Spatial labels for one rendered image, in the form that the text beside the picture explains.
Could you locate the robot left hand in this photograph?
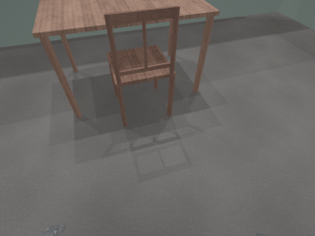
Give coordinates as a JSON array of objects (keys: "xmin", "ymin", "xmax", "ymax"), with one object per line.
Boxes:
[{"xmin": 39, "ymin": 224, "xmax": 66, "ymax": 236}]

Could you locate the table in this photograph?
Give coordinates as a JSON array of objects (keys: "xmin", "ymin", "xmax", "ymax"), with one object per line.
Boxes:
[{"xmin": 32, "ymin": 0, "xmax": 220, "ymax": 119}]

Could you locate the chair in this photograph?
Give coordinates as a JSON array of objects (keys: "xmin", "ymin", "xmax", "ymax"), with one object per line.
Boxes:
[{"xmin": 104, "ymin": 5, "xmax": 180, "ymax": 127}]

